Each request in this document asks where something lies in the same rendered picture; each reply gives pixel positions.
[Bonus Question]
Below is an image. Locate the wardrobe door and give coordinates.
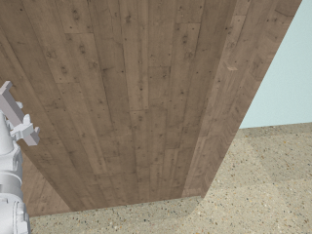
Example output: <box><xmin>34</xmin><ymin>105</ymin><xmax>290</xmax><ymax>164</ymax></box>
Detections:
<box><xmin>0</xmin><ymin>0</ymin><xmax>237</xmax><ymax>212</ymax></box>
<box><xmin>183</xmin><ymin>0</ymin><xmax>279</xmax><ymax>190</ymax></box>

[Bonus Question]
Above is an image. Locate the robot left forearm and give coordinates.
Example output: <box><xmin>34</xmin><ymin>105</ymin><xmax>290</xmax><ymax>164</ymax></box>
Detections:
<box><xmin>0</xmin><ymin>136</ymin><xmax>23</xmax><ymax>206</ymax></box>

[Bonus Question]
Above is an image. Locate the robot left upper arm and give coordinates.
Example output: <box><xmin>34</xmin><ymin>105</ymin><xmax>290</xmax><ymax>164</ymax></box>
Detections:
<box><xmin>0</xmin><ymin>201</ymin><xmax>31</xmax><ymax>234</ymax></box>

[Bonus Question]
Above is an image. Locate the left robot hand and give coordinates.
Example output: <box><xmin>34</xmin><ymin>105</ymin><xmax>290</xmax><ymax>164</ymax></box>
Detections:
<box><xmin>0</xmin><ymin>101</ymin><xmax>34</xmax><ymax>141</ymax></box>

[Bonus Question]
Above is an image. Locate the handle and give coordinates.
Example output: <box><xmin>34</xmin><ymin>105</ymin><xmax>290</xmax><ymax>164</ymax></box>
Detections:
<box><xmin>0</xmin><ymin>81</ymin><xmax>40</xmax><ymax>146</ymax></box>
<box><xmin>211</xmin><ymin>65</ymin><xmax>238</xmax><ymax>119</ymax></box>

